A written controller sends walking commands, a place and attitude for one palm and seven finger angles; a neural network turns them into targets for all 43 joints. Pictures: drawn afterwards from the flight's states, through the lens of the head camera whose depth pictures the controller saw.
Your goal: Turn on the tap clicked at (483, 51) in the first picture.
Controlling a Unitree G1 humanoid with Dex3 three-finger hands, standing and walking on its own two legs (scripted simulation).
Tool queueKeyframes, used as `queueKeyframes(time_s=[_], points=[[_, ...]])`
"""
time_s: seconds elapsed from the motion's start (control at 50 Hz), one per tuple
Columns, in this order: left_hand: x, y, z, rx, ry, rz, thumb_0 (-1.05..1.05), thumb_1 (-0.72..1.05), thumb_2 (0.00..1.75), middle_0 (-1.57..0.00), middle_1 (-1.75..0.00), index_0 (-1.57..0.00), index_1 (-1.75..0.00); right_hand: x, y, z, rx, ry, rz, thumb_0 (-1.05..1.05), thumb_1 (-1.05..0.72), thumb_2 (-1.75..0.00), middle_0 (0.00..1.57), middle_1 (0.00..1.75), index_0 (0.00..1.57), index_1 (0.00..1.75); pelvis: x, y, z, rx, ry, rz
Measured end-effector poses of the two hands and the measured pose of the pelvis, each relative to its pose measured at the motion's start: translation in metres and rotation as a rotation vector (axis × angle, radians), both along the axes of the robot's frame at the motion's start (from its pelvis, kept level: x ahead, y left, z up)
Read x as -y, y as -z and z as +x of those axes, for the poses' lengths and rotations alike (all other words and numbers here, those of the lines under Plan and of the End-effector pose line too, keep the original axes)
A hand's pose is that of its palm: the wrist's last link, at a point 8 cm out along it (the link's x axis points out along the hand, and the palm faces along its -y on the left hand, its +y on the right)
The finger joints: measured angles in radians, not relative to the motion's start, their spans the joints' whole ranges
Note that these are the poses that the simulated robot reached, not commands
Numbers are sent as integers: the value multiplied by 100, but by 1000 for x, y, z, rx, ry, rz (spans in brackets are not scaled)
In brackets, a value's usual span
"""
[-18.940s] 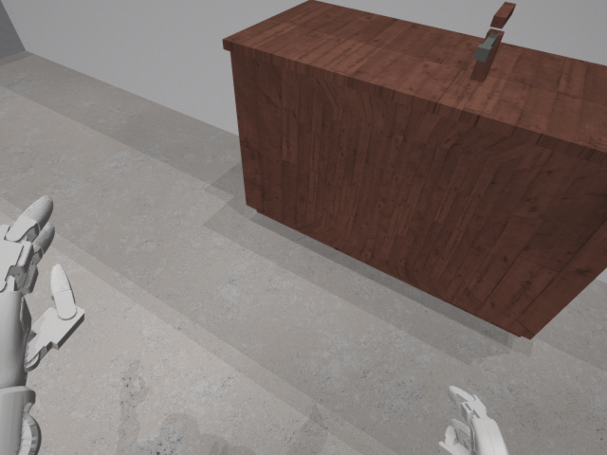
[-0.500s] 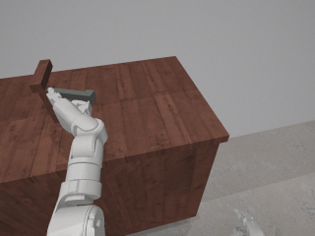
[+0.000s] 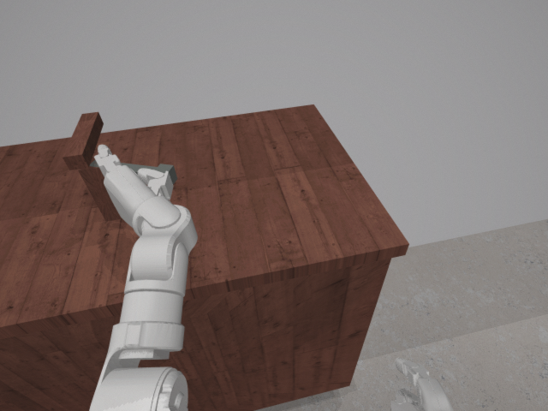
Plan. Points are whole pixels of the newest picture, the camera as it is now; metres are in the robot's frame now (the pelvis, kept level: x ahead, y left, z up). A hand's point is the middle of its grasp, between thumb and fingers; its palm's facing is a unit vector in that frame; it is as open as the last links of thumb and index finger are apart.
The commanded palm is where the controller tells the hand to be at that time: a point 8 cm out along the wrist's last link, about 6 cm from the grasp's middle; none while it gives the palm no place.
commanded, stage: lift the hand up off the lever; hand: left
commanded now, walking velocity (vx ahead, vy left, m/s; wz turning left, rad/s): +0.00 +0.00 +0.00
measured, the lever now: (165, 176) +0.42 +0.23 +0.15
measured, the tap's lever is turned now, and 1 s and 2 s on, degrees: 64 64 64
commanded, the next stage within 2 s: draw the hand back beside the body in 1.16 s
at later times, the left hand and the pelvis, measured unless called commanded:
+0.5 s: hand (172, 171) +0.37 +0.19 +0.20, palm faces +0.75 -0.66 +0.00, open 7.8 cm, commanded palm +0.31 +0.21 +0.20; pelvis -0.01 -0.01 +0.00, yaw +1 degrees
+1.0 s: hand (156, 163) +0.36 +0.20 +0.22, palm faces +0.75 -0.66 +0.03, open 7.8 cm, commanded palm +0.30 +0.21 +0.22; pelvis +0.00 +0.00 +0.00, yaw +0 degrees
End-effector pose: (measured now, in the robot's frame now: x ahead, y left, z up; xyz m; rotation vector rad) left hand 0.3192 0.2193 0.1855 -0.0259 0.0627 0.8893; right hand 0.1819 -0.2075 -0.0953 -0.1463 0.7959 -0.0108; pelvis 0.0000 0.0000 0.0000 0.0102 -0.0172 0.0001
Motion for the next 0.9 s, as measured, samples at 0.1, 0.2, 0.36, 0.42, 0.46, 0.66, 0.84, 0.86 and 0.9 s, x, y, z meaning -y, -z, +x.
queueKeyframes(time_s=[0.1, 0.2, 0.36, 0.42, 0.46, 0.66, 0.84, 0.86, 0.9], points=[[1, -4, -7, 4, 13, -4, 2, 90, 90, -15, -15, -15, -15, 1, -2, 4, 8, -5, -2, 2, -91, -90, 20, 30, 20, 30, 1, -1, 0, 14, -7, 0], [2, -7, -10, 2, 13, -6, 2, 90, 90, -15, -15, -15, -15, 1, -7, 10, 33, -13, -3, 2, -91, -90, 20, 30, 20, 30, 3, -1, -3, 21, -8, -1], [7, -15, -9, 1, 21, 2, 2, 90, 90, -14, -15, -15, -15, 0, -12, 15, 60, -25, 2, 2, -91, -90, 20, 30, 20, 30, 6, -1, -7, 25, -12, -1], [11, -18, -8, 4, 29, 3, 2, 90, 90, -14, -15, -15, -15, -1, -11, 14, 60, -24, 9, 2, -91, -90, 20, 30, 20, 30, 6, -2, -7, 26, -10, 0], [13, -19, -7, 4, 34, 2, 2, 90, 90, -14, -15, -15, -15, -1, -10, 13, 57, -24, 12, 2, -91, -90, 20, 30, 20, 30, 6, -2, -7, 27, -10, 0], [7, -23, -5, 15, 16, -6, 2, 90, 90, -15, -15, -16, -15, 3, -5, 7, 29, -8, 16, 2, -91, -90, 20, 30, 20, 30, 7, -2, -4, 24, 0, 0], [-3, -26, -13, 31, 21, -9, 2, 90, 90, -14, -15, -15, -15, 8, -7, 11, 34, -6, 2, 2, -91, -90, 20, 30, 20, 30, 6, -2, -1, 35, -6, 0], [-3, -27, -13, 32, 21, -8, 2, 90, 90, -14, -15, -15, -15, 7, -8, 12, 38, -8, 0, 2, -91, -90, 20, 30, 20, 30, 6, -2, -1, 35, -6, 0], [-3, -29, -14, 36, 25, -6, 2, 90, 90, -14, -15, -15, -15, 6, -10, 16, 50, -11, -1, 2, -91, -90, 20, 30, 20, 30, 6, -2, -1, 35, -6, 0]])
